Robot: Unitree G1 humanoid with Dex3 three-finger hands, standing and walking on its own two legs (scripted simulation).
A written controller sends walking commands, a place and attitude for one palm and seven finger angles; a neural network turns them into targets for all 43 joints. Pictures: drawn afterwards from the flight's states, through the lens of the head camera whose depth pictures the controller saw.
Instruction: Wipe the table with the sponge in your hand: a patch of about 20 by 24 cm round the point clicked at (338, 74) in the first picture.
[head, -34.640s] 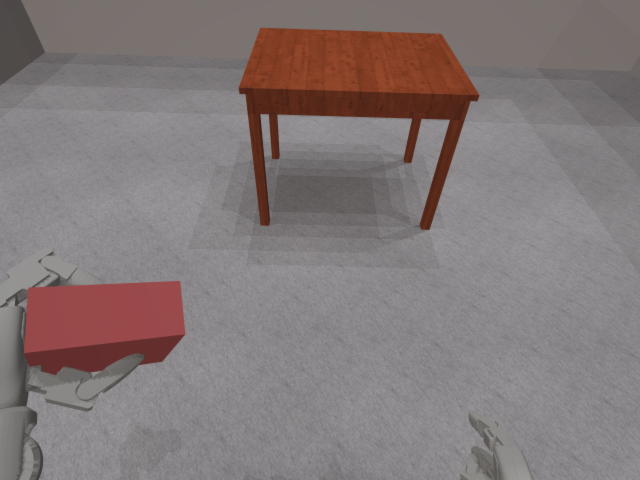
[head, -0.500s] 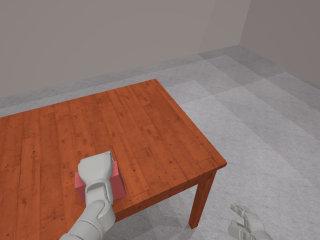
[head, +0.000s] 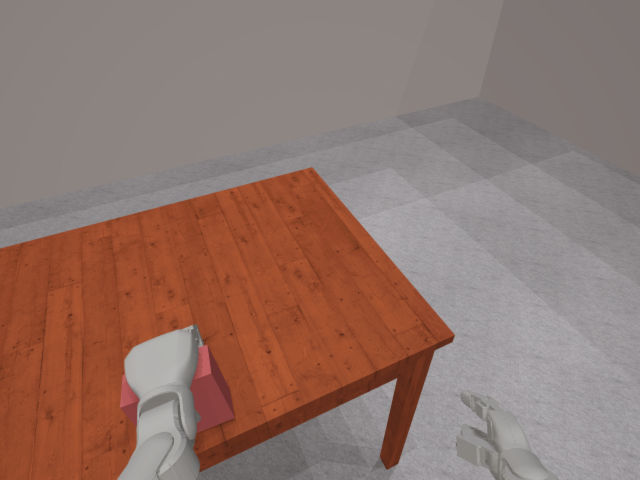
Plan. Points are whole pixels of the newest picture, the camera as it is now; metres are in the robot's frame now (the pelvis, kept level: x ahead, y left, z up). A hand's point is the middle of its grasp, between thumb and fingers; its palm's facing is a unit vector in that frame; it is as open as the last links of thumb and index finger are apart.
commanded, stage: slide back across to the middle lane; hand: left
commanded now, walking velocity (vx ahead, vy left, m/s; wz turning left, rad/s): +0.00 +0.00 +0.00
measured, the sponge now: (185, 404) +0.24 +0.23 -0.06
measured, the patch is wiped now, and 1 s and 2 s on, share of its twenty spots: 0.95 0.95 0.95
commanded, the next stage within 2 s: wipe forward along the middle lane in 0.16 s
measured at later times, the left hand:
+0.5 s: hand (153, 397) +0.23 +0.26 -0.02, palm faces -0.12 -0.12 -0.99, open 9.5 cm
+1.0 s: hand (150, 362) +0.28 +0.29 -0.03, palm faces -0.13 -0.04 -0.99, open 9.6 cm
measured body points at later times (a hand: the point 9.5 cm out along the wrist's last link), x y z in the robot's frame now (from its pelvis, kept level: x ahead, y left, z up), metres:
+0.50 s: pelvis -0.02 -0.01 +0.00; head -0.03 -0.03 +0.45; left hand +0.23 +0.27 +0.03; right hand +0.20 -0.23 -0.09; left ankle +0.00 +0.10 -0.73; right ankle -0.02 -0.07 -0.73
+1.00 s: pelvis -0.04 -0.03 -0.03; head -0.02 -0.05 +0.42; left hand +0.28 +0.29 +0.03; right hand +0.11 -0.27 -0.15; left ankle +0.00 +0.10 -0.73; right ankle -0.02 -0.07 -0.73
